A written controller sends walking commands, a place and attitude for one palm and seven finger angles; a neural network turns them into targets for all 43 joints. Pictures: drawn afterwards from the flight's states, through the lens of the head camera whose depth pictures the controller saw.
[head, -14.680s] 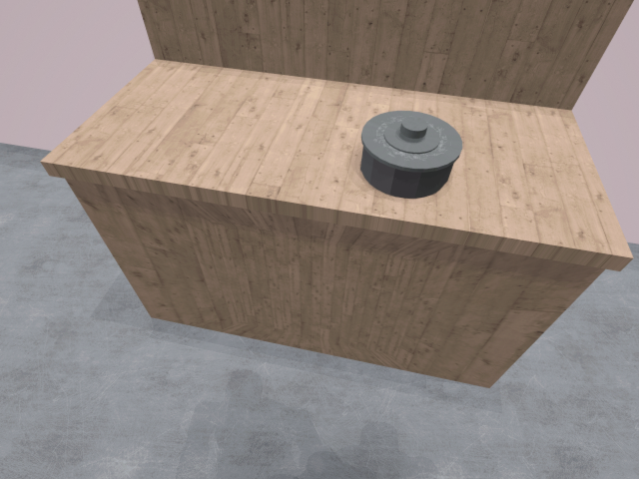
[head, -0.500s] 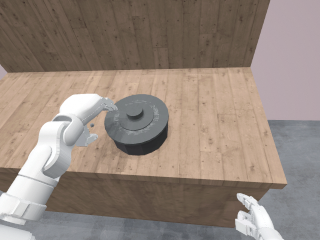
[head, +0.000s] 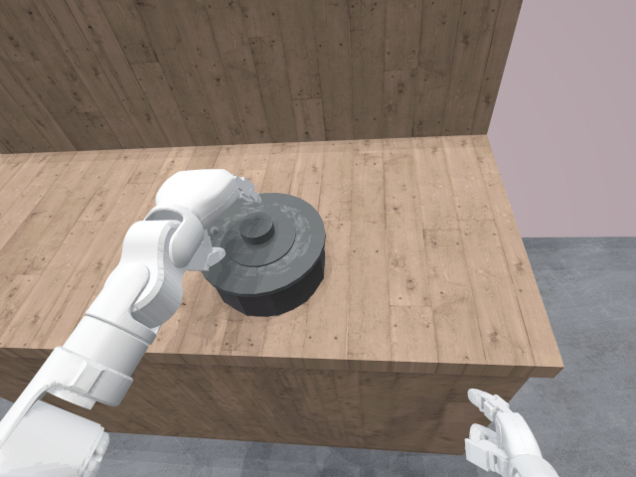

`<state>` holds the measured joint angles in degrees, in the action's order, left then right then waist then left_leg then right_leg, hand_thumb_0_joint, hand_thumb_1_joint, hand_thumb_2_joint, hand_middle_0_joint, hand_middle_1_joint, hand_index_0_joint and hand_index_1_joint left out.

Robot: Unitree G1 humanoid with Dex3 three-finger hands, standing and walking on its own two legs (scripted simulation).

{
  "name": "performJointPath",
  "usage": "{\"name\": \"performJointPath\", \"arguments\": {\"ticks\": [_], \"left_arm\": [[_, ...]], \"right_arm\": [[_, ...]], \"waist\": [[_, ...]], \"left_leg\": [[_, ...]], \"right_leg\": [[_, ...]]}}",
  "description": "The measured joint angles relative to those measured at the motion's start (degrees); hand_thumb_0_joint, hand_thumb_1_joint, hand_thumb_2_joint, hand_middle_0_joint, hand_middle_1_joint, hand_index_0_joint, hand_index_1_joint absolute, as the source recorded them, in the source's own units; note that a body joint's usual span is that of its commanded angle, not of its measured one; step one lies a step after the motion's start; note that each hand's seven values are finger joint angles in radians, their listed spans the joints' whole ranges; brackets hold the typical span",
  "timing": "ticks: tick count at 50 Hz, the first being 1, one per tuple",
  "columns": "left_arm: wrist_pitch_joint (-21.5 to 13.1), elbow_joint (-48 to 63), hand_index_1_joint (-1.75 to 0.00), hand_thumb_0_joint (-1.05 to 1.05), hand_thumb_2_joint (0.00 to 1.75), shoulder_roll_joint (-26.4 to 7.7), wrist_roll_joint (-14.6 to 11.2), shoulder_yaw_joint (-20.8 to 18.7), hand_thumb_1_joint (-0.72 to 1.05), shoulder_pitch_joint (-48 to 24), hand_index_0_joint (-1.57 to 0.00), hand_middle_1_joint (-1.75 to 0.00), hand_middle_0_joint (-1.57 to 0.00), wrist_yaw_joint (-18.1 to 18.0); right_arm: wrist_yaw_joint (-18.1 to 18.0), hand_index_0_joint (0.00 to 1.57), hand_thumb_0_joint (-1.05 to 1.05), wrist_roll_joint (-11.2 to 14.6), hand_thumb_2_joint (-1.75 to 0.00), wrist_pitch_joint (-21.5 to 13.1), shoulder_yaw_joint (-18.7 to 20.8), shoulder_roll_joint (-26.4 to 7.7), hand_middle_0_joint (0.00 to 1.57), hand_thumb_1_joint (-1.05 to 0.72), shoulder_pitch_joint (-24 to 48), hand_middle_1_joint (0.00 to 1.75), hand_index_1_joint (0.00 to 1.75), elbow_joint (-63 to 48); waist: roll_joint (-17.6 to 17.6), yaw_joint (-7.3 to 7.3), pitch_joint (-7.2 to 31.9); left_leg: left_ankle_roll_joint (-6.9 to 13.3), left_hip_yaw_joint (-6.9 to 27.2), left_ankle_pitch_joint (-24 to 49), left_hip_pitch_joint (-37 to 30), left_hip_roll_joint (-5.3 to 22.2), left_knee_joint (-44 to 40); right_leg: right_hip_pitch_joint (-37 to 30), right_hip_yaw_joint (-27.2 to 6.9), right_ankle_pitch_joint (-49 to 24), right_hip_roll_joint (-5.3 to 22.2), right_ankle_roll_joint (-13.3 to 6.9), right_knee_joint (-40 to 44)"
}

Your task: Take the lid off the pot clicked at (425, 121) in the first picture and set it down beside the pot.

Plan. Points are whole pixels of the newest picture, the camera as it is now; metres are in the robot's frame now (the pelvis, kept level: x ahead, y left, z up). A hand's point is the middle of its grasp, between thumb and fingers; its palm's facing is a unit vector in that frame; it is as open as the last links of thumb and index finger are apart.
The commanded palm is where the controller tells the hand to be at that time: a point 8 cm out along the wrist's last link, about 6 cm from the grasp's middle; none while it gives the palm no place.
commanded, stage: move the open hand above the knob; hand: left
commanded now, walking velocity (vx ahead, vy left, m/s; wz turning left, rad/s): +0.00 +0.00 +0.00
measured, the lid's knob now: (256, 228) +0.44 +0.13 +0.05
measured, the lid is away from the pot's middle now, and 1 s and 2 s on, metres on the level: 0.00 0.00 0.00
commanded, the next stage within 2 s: lower the open fingers around the knob in 1.46 s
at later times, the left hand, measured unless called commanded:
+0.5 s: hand (245, 207) +0.42 +0.12 +0.13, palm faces -0.23 -0.04 -0.97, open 10.2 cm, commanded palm +0.40 +0.13 +0.19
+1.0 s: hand (240, 208) +0.42 +0.13 +0.12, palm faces -0.25 -0.03 -0.97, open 10.2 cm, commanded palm +0.40 +0.13 +0.19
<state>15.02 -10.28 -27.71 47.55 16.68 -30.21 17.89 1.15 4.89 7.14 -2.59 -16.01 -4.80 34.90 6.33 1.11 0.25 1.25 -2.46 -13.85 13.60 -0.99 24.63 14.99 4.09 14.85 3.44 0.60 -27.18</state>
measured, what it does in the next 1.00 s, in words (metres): stands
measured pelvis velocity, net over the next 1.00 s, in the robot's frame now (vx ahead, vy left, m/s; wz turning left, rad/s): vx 0.00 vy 0.00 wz -0.01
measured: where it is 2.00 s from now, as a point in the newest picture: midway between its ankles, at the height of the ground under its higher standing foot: outside the picture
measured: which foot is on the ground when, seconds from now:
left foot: down 0.00-1.00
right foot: down 0.00-1.00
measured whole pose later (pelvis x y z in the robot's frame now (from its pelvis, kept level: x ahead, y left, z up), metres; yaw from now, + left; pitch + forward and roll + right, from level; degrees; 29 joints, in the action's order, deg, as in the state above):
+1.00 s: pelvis +0.00 +0.00 +0.00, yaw +0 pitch +4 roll +1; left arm 16.9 -26.6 -23.1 48.7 20.0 -42.7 17.3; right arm -0.4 5.3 8.2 -2.3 -15.6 -6.2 36.4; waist 5.4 -0.3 1.4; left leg 1.2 -2.7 -13.8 15.0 -0.8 24.7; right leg 16.6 3.7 14.8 3.2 0.4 -27.4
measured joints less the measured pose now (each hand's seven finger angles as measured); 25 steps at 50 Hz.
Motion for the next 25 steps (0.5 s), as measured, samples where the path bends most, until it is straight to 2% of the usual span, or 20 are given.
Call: {"name": "performJointPath", "arguments": {"ticks": [10, 25], "left_arm": [[1.9, -5.4, -0.08, 0.0, 1.39, 2.2, 0.5, 1.8, -0.28, -4.8, -0.83, -0.09, -0.83, -0.3], [2.1, -14.1, -0.08, 0.0, 1.39, 4.6, 1.0, 2.5, -0.28, -11.2, -0.83, -0.09, -0.83, -0.8]], "right_arm": [[0.0, 0.2, 0.01, 0.3, -0.9, 0.5, 0.0, 0.3, 0.19, -0.91, 0.0, 0.3, 0.3, 0.5], [-0.8, 0.2, 0.01, 0.3, -0.9, 1.0, 0.2, 0.2, 0.19, -0.91, -1.4, 0.3, 0.3, 1.6]], "waist": [[-0.1, -0.43, 0.7], [-0.6, -1.63, 1.2]], "left_leg": [[-0.2, 0.0, -0.3, 0.5, 0.1, 0.5], [-0.4, -0.3, -0.2, 1.3, 0.4, 0.6]], "right_leg": [[0.7, 0.0, 0.4, -0.1, -0.2, -0.8], [1.8, -0.4, 0.4, -0.4, -0.4, -1.2]]}}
